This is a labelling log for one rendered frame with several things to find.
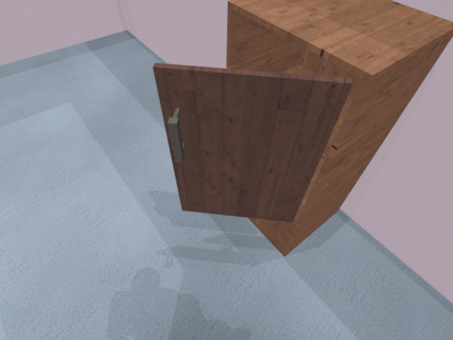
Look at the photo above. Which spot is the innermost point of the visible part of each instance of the cupboard door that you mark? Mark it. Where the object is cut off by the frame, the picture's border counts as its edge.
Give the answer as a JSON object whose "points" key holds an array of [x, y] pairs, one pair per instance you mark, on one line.
{"points": [[252, 139]]}

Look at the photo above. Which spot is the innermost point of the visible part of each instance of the handle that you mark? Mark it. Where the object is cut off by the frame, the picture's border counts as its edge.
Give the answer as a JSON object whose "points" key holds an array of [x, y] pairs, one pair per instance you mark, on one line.
{"points": [[176, 139]]}

